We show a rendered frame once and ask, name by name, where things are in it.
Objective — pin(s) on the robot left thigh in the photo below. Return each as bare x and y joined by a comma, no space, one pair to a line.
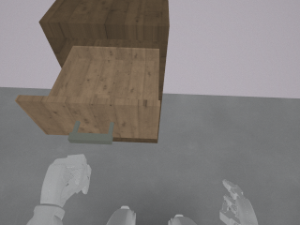
122,216

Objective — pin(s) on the cabinet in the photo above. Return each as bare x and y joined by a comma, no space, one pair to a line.
141,24

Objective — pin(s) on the right robot hand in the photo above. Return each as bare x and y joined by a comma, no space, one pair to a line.
241,212

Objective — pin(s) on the drawer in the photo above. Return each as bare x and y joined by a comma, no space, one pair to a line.
99,85

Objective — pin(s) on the handle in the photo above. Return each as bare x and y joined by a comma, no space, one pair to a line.
91,138

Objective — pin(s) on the left robot hand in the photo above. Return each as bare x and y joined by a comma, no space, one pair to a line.
64,177

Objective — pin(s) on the left robot forearm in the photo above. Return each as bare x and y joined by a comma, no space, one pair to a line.
47,214

